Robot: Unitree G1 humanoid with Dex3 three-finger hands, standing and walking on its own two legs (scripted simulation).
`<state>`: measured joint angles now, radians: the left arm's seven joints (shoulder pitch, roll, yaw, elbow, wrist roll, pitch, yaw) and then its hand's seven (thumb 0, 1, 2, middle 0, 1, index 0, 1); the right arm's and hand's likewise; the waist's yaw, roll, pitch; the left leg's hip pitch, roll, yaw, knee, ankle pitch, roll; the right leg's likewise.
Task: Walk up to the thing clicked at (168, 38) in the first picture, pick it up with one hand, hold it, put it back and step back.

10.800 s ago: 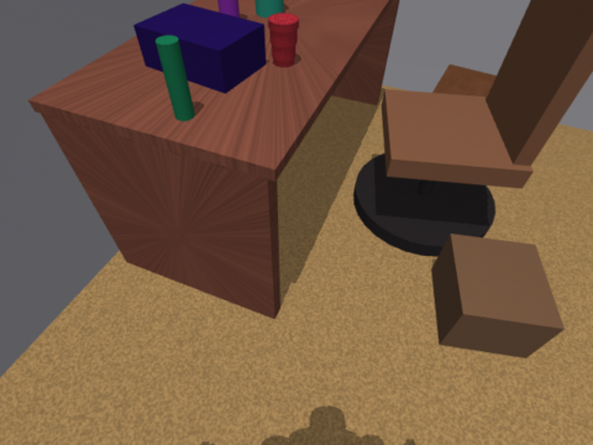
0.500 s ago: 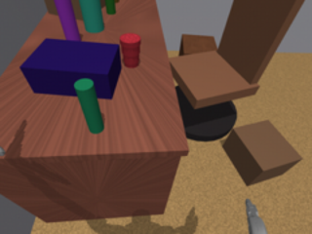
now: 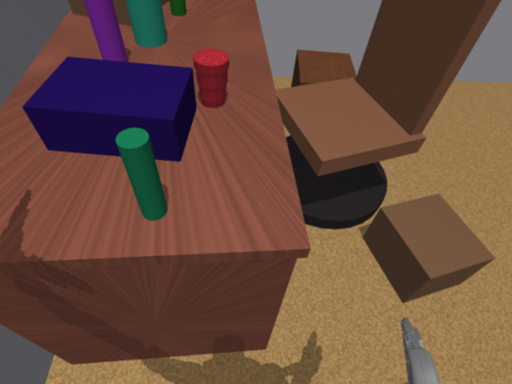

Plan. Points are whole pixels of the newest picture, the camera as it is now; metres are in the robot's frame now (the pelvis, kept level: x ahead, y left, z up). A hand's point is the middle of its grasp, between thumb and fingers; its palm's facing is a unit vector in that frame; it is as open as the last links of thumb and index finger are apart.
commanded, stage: go down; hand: left
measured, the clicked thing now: (145, 178) +0.46 +0.18 +0.05
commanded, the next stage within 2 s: approach in 1.02 s
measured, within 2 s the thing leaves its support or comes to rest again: neither
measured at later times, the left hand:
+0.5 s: hand out of the picture +0.37 +0.37 +0.14, palm faces +0.14 -0.99 +0.00, open 17.6 cm
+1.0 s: hand out of the picture +0.36 +0.37 +0.15, palm faces +0.14 -0.99 +0.00, open 17.5 cm
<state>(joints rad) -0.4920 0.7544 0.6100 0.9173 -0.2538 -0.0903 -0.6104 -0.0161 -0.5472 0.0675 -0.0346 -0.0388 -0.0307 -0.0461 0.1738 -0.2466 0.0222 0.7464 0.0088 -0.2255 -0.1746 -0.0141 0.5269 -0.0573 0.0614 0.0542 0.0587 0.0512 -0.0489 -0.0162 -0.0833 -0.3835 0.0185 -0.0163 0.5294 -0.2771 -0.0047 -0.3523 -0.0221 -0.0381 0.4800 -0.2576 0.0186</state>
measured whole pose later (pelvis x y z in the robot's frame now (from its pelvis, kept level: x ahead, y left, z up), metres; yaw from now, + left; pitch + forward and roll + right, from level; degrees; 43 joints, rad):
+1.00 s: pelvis +0.00 +0.00 -0.01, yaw +0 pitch +10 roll -1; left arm -0.54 0.79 0.62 0.95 -0.23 -0.09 -0.63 -0.02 -0.53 0.06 -0.03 -0.04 -0.03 -0.04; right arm 0.21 -0.24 0.04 0.67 0.00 -0.23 -0.17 -0.01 0.52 -0.06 0.06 0.05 0.06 0.05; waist -0.06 -0.02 -0.11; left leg -0.46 0.02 -0.02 0.61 -0.32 0.00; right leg -0.42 -0.02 -0.04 0.55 -0.29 0.02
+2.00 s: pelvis -0.02 +0.00 -0.05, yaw -2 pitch +17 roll -2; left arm -0.63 0.42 0.42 0.94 -0.17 -0.32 -0.22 -0.02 -0.49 0.04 -0.04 -0.03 -0.05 -0.02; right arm 0.34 -0.23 -0.02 0.26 -0.03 -0.10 -0.01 -0.01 0.53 -0.05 0.06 0.06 0.06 0.05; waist -0.13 0.00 -0.13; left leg -0.81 0.05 -0.01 0.98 -0.46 -0.01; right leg -0.79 0.00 -0.02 0.92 -0.42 0.02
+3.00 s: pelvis -0.03 +0.01 -0.06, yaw -3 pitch +16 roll -2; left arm -0.69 0.37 0.35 0.93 -0.13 -0.32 -0.09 -0.01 -0.38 0.31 -0.78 -0.56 -0.79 -0.55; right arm 0.38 -0.23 -0.05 0.13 -0.02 -0.01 0.00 -0.01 0.49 -0.05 0.06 0.05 0.06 0.05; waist -0.14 0.00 -0.10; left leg -0.82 0.04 0.01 0.99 -0.46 0.00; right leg -0.81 0.00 0.00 0.94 -0.42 0.02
